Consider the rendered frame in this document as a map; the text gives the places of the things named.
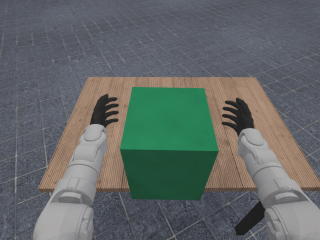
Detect left robot forearm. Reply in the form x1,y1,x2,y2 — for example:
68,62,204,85
32,124,108,240

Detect right robot forearm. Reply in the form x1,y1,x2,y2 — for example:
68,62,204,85
237,128,320,212

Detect carton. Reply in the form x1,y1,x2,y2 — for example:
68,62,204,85
120,87,219,201

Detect left robot hand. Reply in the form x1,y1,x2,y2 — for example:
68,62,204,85
90,94,119,128

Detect right robot hand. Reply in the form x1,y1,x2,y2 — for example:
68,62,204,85
221,97,255,137

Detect right robot upper arm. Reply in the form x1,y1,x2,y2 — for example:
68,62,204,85
264,201,320,240

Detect table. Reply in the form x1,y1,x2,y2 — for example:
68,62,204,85
38,77,320,236

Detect left robot upper arm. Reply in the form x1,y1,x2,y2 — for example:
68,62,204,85
34,202,94,240

